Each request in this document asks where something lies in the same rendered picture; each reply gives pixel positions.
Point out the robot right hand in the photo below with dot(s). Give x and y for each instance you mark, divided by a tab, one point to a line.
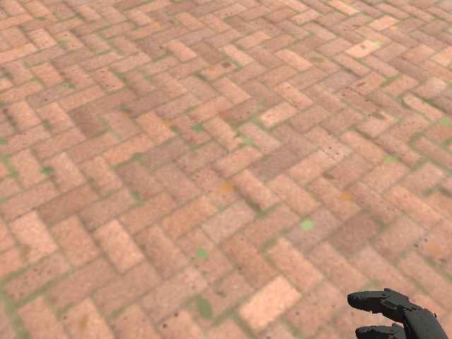
418	323

